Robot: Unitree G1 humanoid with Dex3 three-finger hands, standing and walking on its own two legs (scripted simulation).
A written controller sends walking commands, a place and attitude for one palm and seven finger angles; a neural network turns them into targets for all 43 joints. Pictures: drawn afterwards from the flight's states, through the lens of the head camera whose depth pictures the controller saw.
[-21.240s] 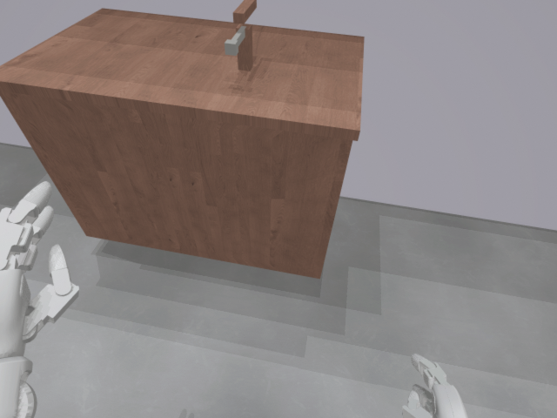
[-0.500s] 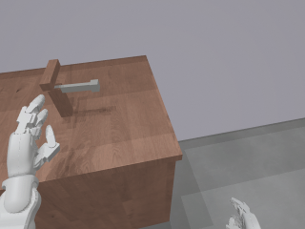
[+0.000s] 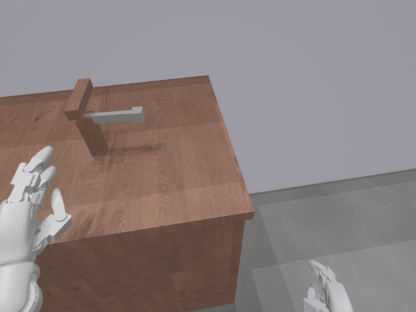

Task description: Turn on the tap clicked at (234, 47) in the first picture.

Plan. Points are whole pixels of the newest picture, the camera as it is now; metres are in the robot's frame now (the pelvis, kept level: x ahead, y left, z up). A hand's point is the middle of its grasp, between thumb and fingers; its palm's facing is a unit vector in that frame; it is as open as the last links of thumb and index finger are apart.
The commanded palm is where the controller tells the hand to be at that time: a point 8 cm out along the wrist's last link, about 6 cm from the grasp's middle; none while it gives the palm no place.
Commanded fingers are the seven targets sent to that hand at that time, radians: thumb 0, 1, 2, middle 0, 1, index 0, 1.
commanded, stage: step back with the hand held close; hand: left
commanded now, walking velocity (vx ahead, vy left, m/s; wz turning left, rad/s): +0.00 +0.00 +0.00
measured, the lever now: (138, 114) +0.49 +0.24 +0.13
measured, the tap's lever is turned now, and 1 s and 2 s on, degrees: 86 86 86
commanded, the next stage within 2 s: stop stepping back and stand still in 1.52 s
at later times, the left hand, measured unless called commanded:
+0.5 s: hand (66, 231) +0.18 +0.24 +0.14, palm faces +0.29 -0.84 -0.46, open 7.4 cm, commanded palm +0.14 +0.29 +0.18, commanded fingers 0.00 0.90 0.90 -0.20 -0.30 -0.20 -0.30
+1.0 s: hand (14, 271) +0.12 +0.27 +0.16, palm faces +0.39 -0.81 -0.43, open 7.5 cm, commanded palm +0.06 +0.31 +0.18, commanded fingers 0.00 0.90 0.90 -0.20 -0.30 -0.20 -0.30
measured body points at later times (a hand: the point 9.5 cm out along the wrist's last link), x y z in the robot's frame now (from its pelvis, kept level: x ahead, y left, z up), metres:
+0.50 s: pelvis -0.03 +0.01 -0.01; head -0.01 -0.01 +0.44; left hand +0.16 +0.28 +0.17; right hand +0.15 -0.23 -0.10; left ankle +0.02 +0.14 -0.74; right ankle -0.06 -0.12 -0.74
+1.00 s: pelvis -0.09 +0.02 -0.01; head -0.07 +0.02 +0.44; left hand +0.09 +0.31 +0.18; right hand +0.09 -0.20 -0.10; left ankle +0.02 +0.14 -0.74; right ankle -0.07 -0.11 -0.74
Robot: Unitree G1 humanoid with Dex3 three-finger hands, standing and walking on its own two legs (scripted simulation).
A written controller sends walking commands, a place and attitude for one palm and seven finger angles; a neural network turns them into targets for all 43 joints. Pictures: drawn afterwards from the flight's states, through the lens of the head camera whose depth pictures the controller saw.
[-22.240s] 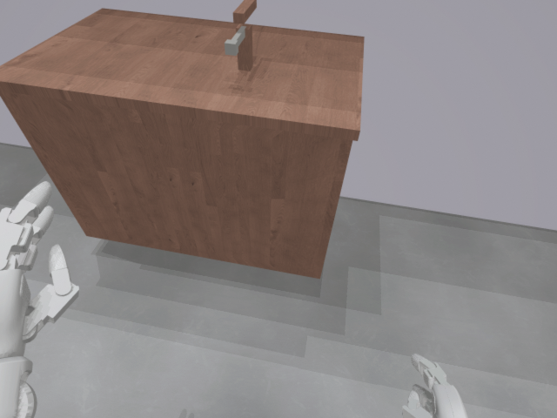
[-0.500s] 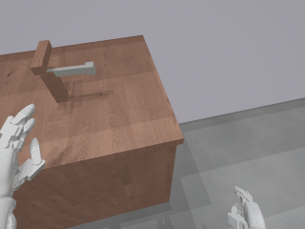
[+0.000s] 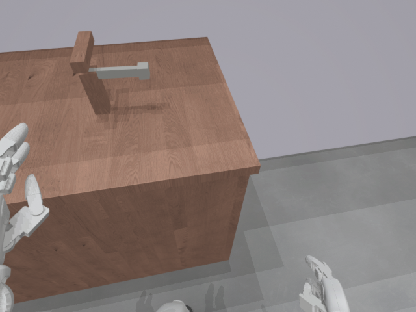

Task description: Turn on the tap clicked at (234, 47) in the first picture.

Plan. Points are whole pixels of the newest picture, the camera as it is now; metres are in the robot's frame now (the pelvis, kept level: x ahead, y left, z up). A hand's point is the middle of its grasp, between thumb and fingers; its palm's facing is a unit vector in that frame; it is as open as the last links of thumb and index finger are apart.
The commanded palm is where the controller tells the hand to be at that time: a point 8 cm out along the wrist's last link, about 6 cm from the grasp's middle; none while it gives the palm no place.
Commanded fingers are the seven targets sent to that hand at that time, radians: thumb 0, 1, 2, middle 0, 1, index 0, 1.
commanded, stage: step back with the hand held close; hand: left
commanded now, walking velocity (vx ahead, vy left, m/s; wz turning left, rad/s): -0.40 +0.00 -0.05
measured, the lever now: (143, 70) +0.59 +0.20 +0.15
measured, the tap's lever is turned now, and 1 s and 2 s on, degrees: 86 86 86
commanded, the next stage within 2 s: stop stepping back and stand still in 0.52 s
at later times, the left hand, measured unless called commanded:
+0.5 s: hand (31, 279) +0.13 +0.21 +0.18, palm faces +0.31 -0.87 -0.39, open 7.4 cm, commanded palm +0.08 +0.26 +0.19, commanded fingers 0.00 0.90 0.90 -0.20 -0.30 -0.20 -0.30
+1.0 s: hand out of the picture +0.00 +0.21 +0.18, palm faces +0.38 -0.86 -0.34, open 7.5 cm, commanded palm -0.05 +0.26 +0.19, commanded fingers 0.00 0.90 0.90 -0.20 -0.30 -0.20 -0.30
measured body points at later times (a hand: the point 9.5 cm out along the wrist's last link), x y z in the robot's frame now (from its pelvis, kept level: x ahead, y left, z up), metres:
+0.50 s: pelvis -0.09 -0.01 +0.01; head -0.06 -0.01 +0.46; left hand +0.10 +0.25 +0.20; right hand +0.09 -0.23 -0.08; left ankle -0.05 +0.11 -0.68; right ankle -0.06 -0.11 -0.73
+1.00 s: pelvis -0.21 -0.01 +0.00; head -0.23 -0.01 +0.45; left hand -0.03 +0.26 +0.20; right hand -0.07 -0.26 -0.08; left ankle -0.21 +0.11 -0.73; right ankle -0.11 -0.10 -0.72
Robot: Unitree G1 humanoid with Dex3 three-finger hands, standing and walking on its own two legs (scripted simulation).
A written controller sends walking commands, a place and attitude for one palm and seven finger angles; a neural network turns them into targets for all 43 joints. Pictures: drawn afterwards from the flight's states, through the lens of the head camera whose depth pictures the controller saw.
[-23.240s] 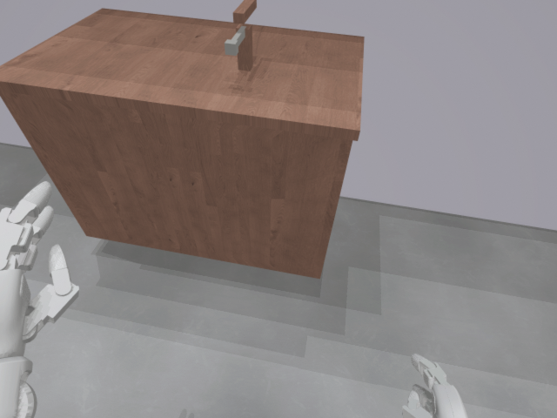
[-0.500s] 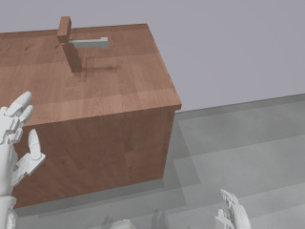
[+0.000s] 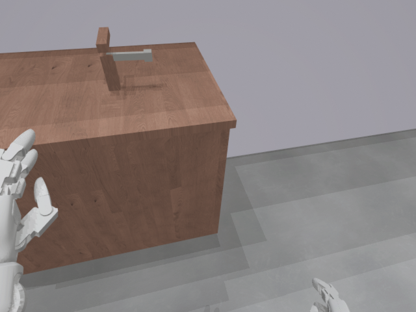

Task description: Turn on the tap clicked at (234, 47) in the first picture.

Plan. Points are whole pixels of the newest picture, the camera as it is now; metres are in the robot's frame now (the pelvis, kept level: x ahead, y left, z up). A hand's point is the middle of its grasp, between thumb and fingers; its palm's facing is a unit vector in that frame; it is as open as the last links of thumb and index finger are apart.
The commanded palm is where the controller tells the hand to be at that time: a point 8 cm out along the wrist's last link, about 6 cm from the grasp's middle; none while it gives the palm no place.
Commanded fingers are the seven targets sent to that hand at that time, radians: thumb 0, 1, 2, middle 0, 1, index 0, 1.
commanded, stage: stop stepping back and stand still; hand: left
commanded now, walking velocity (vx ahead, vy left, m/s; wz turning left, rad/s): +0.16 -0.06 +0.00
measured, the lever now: (148, 55) +0.80 +0.22 +0.15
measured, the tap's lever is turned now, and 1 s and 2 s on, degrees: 86 86 86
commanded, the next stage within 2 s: stand and check the lever's angle in 0.54 s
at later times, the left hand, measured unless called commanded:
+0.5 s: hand (64, 248) +0.16 +0.19 +0.18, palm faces +0.41 -0.82 -0.40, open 7.5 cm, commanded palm +0.11 +0.23 +0.19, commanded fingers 0.00 0.90 0.90 -0.20 -0.30 -0.20 -0.30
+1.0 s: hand (43, 225) +0.19 +0.24 +0.17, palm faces +0.40 -0.84 -0.37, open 7.5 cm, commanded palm +0.14 +0.28 +0.19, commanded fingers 0.00 0.90 0.90 -0.20 -0.30 -0.20 -0.30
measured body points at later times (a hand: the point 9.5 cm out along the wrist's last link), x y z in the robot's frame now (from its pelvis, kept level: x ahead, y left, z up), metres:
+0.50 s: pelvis -0.04 -0.05 +0.02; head -0.06 -0.07 +0.47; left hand +0.13 +0.23 +0.21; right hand +0.12 -0.30 -0.07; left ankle -0.01 +0.10 -0.70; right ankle +0.01 -0.11 -0.73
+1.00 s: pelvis -0.01 -0.01 +0.01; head +0.00 -0.01 +0.46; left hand +0.17 +0.28 +0.19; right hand +0.17 -0.22 -0.07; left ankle -0.02 +0.10 -0.73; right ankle +0.01 -0.11 -0.73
